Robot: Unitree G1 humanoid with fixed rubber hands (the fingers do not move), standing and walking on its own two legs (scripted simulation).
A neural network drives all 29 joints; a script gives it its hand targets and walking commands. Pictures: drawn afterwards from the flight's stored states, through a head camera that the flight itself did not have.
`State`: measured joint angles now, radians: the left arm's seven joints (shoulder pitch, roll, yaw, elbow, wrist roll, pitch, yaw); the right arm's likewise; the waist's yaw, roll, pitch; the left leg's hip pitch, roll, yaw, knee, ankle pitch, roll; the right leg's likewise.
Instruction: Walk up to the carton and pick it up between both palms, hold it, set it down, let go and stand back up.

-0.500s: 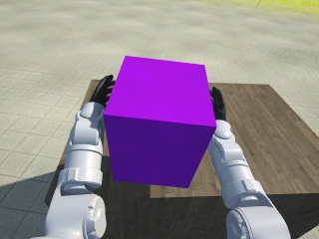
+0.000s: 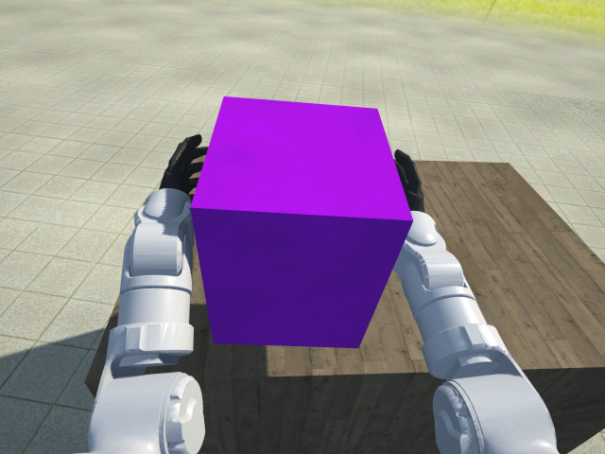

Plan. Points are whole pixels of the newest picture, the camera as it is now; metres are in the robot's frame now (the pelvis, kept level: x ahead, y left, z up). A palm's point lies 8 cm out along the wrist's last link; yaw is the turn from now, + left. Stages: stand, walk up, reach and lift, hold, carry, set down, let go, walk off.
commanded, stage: reach and lift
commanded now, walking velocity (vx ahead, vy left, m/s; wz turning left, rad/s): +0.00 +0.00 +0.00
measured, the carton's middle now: (294, 227) +0.38 -0.01 +0.16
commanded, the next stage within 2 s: hold in 0.66 s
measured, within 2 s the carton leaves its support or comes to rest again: neither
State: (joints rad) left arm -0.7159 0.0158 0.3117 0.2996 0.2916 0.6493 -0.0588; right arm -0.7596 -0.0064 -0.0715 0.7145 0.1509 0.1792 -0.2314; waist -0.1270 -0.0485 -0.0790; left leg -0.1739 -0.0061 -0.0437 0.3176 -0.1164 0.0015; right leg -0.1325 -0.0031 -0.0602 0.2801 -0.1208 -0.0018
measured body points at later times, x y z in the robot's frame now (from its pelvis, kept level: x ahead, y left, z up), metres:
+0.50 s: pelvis +0.00 +0.00 +0.00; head -0.04 +0.03 +0.45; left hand +0.40 +0.14 +0.21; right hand +0.39 -0.16 +0.20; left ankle +0.04 +0.12 -0.75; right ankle +0.02 -0.11 -0.75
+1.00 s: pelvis +0.00 +0.00 +0.00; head -0.05 +0.03 +0.45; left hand +0.39 +0.14 +0.23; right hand +0.39 -0.15 +0.22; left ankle +0.04 +0.12 -0.75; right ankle +0.02 -0.11 -0.75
